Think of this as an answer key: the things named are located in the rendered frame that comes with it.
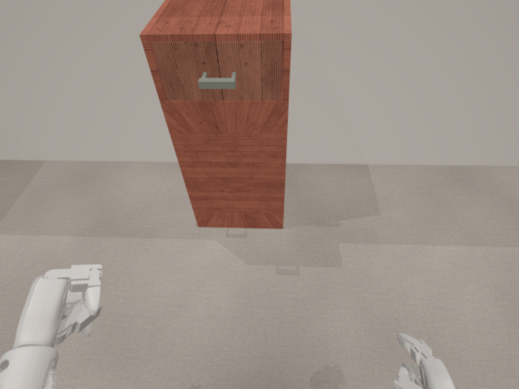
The right robot hand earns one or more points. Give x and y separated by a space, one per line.
431 374

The left robot forearm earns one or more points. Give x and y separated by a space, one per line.
29 367

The drawer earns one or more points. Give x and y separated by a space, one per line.
257 65

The left robot hand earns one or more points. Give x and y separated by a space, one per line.
75 292

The handle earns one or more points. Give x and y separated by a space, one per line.
217 83

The cabinet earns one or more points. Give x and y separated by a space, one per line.
232 153

